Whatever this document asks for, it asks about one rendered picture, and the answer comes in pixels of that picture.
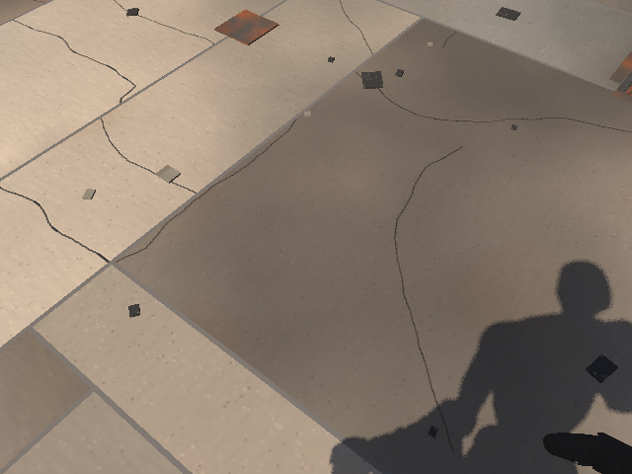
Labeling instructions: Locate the right robot hand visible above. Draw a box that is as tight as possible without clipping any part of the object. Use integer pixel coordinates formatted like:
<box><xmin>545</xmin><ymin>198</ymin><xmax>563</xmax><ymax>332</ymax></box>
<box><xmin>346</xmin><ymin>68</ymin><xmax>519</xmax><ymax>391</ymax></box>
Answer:
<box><xmin>543</xmin><ymin>433</ymin><xmax>632</xmax><ymax>474</ymax></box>

